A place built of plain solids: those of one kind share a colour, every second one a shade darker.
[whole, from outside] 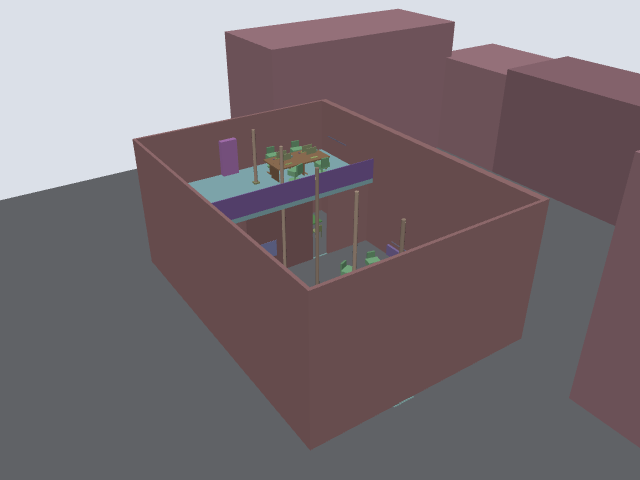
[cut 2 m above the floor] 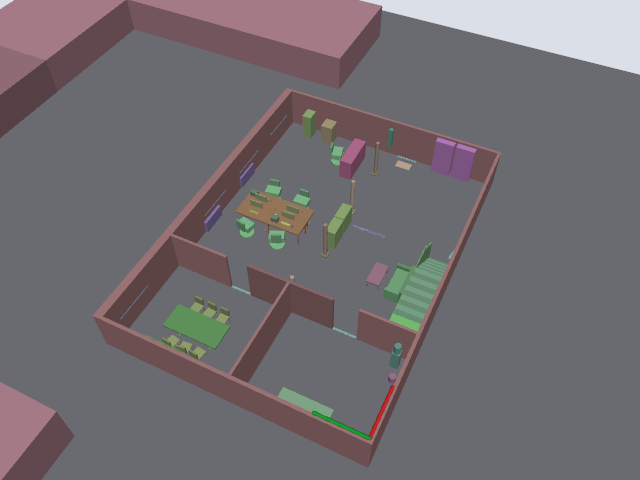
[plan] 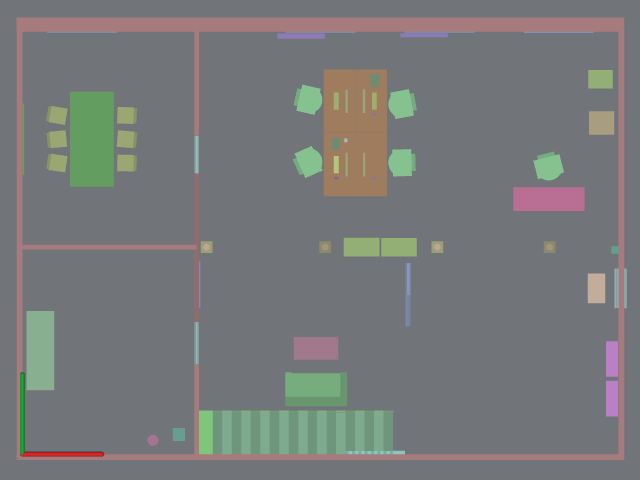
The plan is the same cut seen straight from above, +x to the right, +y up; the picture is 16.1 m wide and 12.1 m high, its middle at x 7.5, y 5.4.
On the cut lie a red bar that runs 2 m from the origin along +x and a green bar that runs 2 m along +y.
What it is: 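An old warehouse or works floor of two storeys fitted out as an office in the 2010s; 15.0 x 10.7 m, the upper floor cut back to a gallery 4.80 m deep at the west end, 3.98 m up; the hall 6.86 m high; one straight stair of 20 risers of 0.199 m along the south wall, 0.97 m clear between its wall rail and its guard; guards 0.95 m over the nosings and 1.06 m on the gallery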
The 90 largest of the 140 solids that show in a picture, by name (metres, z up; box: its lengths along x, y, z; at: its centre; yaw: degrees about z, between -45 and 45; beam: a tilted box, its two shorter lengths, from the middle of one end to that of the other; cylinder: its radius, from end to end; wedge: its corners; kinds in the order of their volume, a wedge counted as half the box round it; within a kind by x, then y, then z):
{
 "ring_works_1": {"box": [6.0, 14.57, 9.13], "at": [-6.65, 16.93, 4.51]},
 "ring_works_2": {"box": [6.67, 6.0, 6.76], "at": [-1.51, 26.72, 3.33]},
 "ring_works_3": {"box": [9.83, 6.0, 7.14], "at": [6.73, 26.72, 3.52]},
 "ring_works_4": {"box": [8.22, 6.0, 7.12], "at": [15.76, 26.72, 3.51]},
 "ring_works_5": {"box": [6.0, 14.57, 10.34], "at": [21.67, 16.93, 5.12]},
 "wall_1": {"box": [0.15, 10.95, 6.91], "at": [-0.07, 5.33, 3.4]},
 "wall_2": {"box": [4.39, 0.12, 3.73], "at": [2.19, 5.22, 1.81]},
 "wall_3": {"box": [0.12, 2.27, 3.73], "at": [4.39, 1.14, 1.81]},
 "wall_4": {"box": [0.12, 3.75, 3.73], "at": [4.39, 5.2, 1.81]},
 "wall_5": {"box": [0.12, 2.62, 3.73], "at": [4.39, 9.34, 1.81]},
 "wall_6": {"box": [15.32, 0.15, 6.91], "at": [7.51, -0.07, 3.4]},
 "wall_7": {"box": [15.32, 0.36, 6.91], "at": [7.51, 10.83, 3.4]},
 "wall_8": {"box": [0.15, 10.95, 6.91], "at": [15.1, 5.33, 3.4]},
 "gallery_level_1": {"box": [4.8, 10.66, 0.3], "at": [2.4, 5.33, 3.83]},
 "main_steps_1": {"box": [0.24, 1.06, 3.83], "at": [4.92, 0.53, 1.87]},
 "main_steps_2": {"box": [0.24, 1.06, 3.63], "at": [5.16, 0.53, 1.77]},
 "main_steps_3": {"box": [0.24, 1.06, 3.43], "at": [5.4, 0.53, 1.67]},
 "main_steps_4": {"box": [0.24, 1.06, 3.23], "at": [5.63, 0.53, 1.57]},
 "main_steps_5": {"box": [0.24, 1.06, 3.04], "at": [5.87, 0.53, 1.47]},
 "main_steps_6": {"box": [0.24, 1.06, 2.84], "at": [6.11, 0.53, 1.37]},
 "main_steps_7": {"box": [0.24, 1.06, 2.64], "at": [6.35, 0.53, 1.27]},
 "main_steps_8": {"box": [0.24, 1.06, 2.44], "at": [6.59, 0.53, 1.17]},
 "main_steps_9": {"box": [0.24, 1.06, 2.24], "at": [6.83, 0.53, 1.07]},
 "main_steps_10": {"box": [0.24, 1.06, 2.04], "at": [7.07, 0.53, 0.97]},
 "main_steps_11": {"box": [0.24, 1.06, 1.84], "at": [7.31, 0.53, 0.87]},
 "main_steps_12": {"box": [0.24, 1.06, 1.64], "at": [7.55, 0.53, 0.77]},
 "main_steps_13": {"box": [0.24, 1.06, 1.44], "at": [7.79, 0.53, 0.67]},
 "main_steps_14": {"box": [0.24, 1.06, 1.24], "at": [8.02, 0.53, 0.57]},
 "main_steps_15": {"box": [0.24, 1.06, 1.04], "at": [8.26, 0.53, 0.47]},
 "main_steps_16": {"box": [0.24, 1.06, 0.85], "at": [8.5, 0.53, 0.37]},
 "main_steps_17": {"box": [0.24, 1.06, 0.65], "at": [8.74, 0.53, 0.27]},
 "main_steps_18": {"box": [0.24, 1.06, 0.45], "at": [8.98, 0.53, 0.17]},
 "main_steps_19": {"box": [0.24, 1.06, 0.25], "at": [9.22, 0.53, 0.07]},
 "shelf_1": {"box": [0.3, 0.9, 1.95], "at": [0.16, 4.65, 4.91]},
 "shelf_2": {"box": [0.3, 0.9, 1.95], "at": [14.86, 1.4, 0.93]},
 "shelf_3": {"box": [0.3, 0.9, 1.95], "at": [14.86, 2.4, 0.93]},
 "main_back_fill_1": {"box": [0.35, 1.1, 3.74], "at": [4.62, 0.55, 1.81]},
 "filing_cabinet_1": {"box": [0.9, 0.47, 1.07], "at": [8.55, 5.22, 0.48]},
 "filing_cabinet_2": {"box": [0.9, 0.47, 1.07], "at": [9.49, 5.22, 0.48]},
 "filing_cabinet_3": {"box": [0.62, 0.47, 1.37], "at": [14.57, 9.45, 0.64]},
 "reception_counter_1": {"box": [1.8, 0.6, 1.1], "at": [13.27, 6.43, 0.5]},
 "task_chair_1": {"box": [0.48, 0.68, 0.26], "at": [0.62, 7.05, 4.56], "yaw": -3.0},
 "task_chair_2": {"box": [0.48, 0.68, 0.26], "at": [0.62, 8.6, 4.56], "yaw": -8.7},
 "task_chair_3": {"box": [0.48, 0.68, 0.26], "at": [2.98, 6.98, 4.56], "yaw": 20.9},
 "task_chair_4": {"box": [0.48, 0.68, 0.26], "at": [2.98, 8.65, 4.56], "yaw": -3.3},
 "task_chair_5": {"box": [0.1, 0.44, 0.5], "at": [3.27, 8.64, 4.77], "yaw": -3.3},
 "task_chair_6": {"box": [0.1, 0.44, 0.5], "at": [6.93, 9.0, 0.79], "yaw": -12.8},
 "task_chair_7": {"box": [0.1, 0.44, 0.5], "at": [6.95, 7.25, 0.79], "yaw": 24.0},
 "task_chair_8": {"box": [0.48, 0.68, 0.26], "at": [7.21, 7.37, 0.58], "yaw": 24.0},
 "task_chair_9": {"box": [0.48, 0.68, 0.26], "at": [7.21, 8.94, 0.58], "yaw": -12.8},
 "task_chair_10": {"cylinder": 0.33, "from": [7.23, 7.37, 0.0], "to": [7.23, 7.37, 0.1]},
 "task_chair_11": {"cylinder": 0.33, "from": [7.23, 8.93, 0.0], "to": [7.23, 8.93, 0.1]},
 "task_chair_12": {"cylinder": 0.33, "from": [9.55, 7.35, 0.0], "to": [9.55, 7.35, 0.1]},
 "task_chair_13": {"cylinder": 0.33, "from": [9.55, 8.82, 0.0], "to": [9.55, 8.82, 0.1]},
 "task_chair_14": {"box": [0.48, 0.68, 0.26], "at": [9.57, 7.35, 0.58], "yaw": 1.7},
 "task_chair_15": {"box": [0.48, 0.68, 0.26], "at": [9.57, 8.83, 0.58], "yaw": 10.9},
 "task_chair_16": {"box": [0.1, 0.44, 0.5], "at": [9.85, 8.88, 0.79], "yaw": 10.9},
 "task_chair_17": {"box": [0.1, 0.44, 0.5], "at": [9.86, 7.36, 0.79], "yaw": 1.7},
 "task_chair_18": {"box": [0.44, 0.1, 0.5], "at": [13.19, 7.53, 0.79], "yaw": 14.2},
 "task_chair_19": {"cylinder": 0.33, "from": [13.27, 7.23, 0.0], "to": [13.27, 7.23, 0.1]},
 "task_chair_20": {"box": [0.68, 0.48, 0.26], "at": [13.27, 7.25, 0.58], "yaw": 14.2},
 "sofa_1": {"box": [0.16, 0.86, 0.65], "at": [6.7, 1.64, 0.28]},
 "sofa_2": {"box": [1.56, 0.24, 0.83], "at": [7.4, 1.33, 0.36]},
 "sofa_3": {"box": [1.24, 0.65, 0.37], "at": [7.4, 1.72, 0.24]},
 "sofa_4": {"box": [0.16, 0.86, 0.65], "at": [8.1, 1.64, 0.28]},
 "desk_1": {"box": [0.8, 1.6, 0.07], "at": [1.4, 7.02, 4.67]},
 "desk_2": {"box": [0.8, 1.6, 0.07], "at": [1.4, 8.62, 4.67]},
 "desk_3": {"box": [0.8, 1.6, 0.07], "at": [2.2, 7.02, 4.67]},
 "desk_4": {"box": [0.8, 1.6, 0.07], "at": [2.2, 8.62, 4.67]},
 "desk_5": {"box": [0.8, 1.6, 0.07], "at": [7.99, 7.3, 0.69]},
 "desk_6": {"box": [0.8, 1.6, 0.07], "at": [7.99, 8.9, 0.69]},
 "desk_7": {"box": [0.8, 1.6, 0.07], "at": [8.79, 7.3, 0.69]},
 "desk_8": {"box": [0.8, 1.6, 0.07], "at": [8.79, 8.9, 0.69]},
 "post_1": {"cylinder": 0.09, "from": [1.97, 5.22, 3.98], "to": [1.97, 5.22, 6.86]},
 "post_2": {"cylinder": 0.09, "from": [4.64, 5.22, 0.0], "to": [4.64, 5.22, 6.86]},
 "post_3": {"cylinder": 0.09, "from": [7.63, 5.22, 0.0], "to": [7.63, 5.22, 6.86]},
 "post_4": {"cylinder": 0.09, "from": [10.46, 5.22, 0.0], "to": [10.46, 5.22, 6.86]},
 "post_5": {"cylinder": 0.09, "from": [13.29, 5.22, 0.0], "to": [13.29, 5.22, 6.86]},
 "gallery_guard_1": {"box": [0.05, 9.6, 1.11], "at": [4.78, 5.85, 4.49]},
 "printer_1": {"box": [0.64, 0.6, 1.09], "at": [14.6, 8.35, 0.49]},
 "meeting_table_1": {"box": [1.1, 2.4, 0.07], "at": [1.75, 7.94, 0.7]},
 "radiator_1": {"box": [1.2, 0.14, 0.6], "at": [7.02, 10.54, 0.42]},
 "radiator_2": {"box": [1.2, 0.1, 0.6], "at": [10.12, 10.56, 0.42]},
 "water_cooler_1": {"box": [0.31, 0.33, 1.03], "at": [3.94, 0.5, 0.47]},
 "water_cooler_2": {"cylinder": 0.14, "from": [3.94, 0.5, 0.98], "to": [3.94, 0.5, 1.4]},
 "whiteboard_1": {"box": [0.04, 1.8, 1.2], "at": [0.03, 7.94, 1.5]},
 "bar_table_1": {"box": [0.7, 2.0, 0.06], "at": [0.45, 2.61, 1.05]},
 "coffee_table_1": {"box": [1.12, 0.58, 0.07], "at": [7.4, 2.67, 0.36]},
 "extinguisher_hold_1": {"box": [0.2, 0.19, 1.05], "at": [14.94, 5.15, 1.07]},
 "pinboard_1": {"box": [0.024, 1.2, 0.9], "at": [4.47, 4.27, 1.45]}
}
